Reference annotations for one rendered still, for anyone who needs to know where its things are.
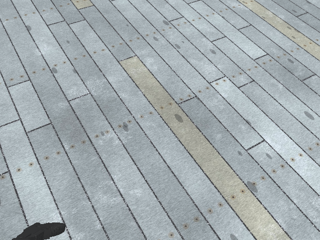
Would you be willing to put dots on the robot left hand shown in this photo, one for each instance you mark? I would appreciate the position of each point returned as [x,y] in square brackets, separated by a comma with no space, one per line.
[39,231]

